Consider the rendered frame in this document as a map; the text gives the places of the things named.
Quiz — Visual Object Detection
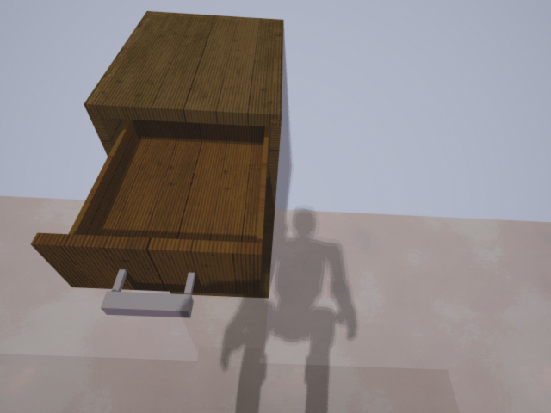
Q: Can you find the cabinet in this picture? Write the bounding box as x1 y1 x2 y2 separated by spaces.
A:
84 11 283 298

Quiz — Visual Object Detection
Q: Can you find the handle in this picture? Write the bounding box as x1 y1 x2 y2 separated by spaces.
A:
101 269 195 318

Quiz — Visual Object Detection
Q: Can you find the drawer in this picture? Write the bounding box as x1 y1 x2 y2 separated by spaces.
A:
31 120 269 295

